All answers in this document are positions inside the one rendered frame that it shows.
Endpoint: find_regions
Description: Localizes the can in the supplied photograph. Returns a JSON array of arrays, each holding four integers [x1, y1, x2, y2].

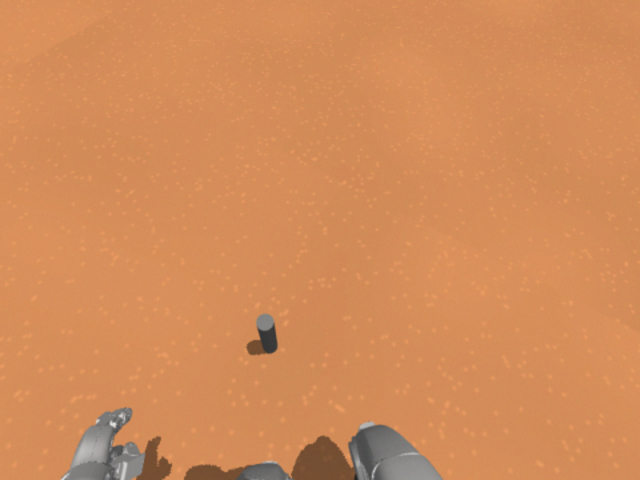
[[256, 314, 278, 353]]

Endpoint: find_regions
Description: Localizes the left robot arm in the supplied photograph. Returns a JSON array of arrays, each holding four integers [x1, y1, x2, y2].
[[60, 462, 111, 480]]

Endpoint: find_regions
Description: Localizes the left robot hand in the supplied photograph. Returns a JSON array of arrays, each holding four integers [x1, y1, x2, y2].
[[70, 408, 145, 480]]

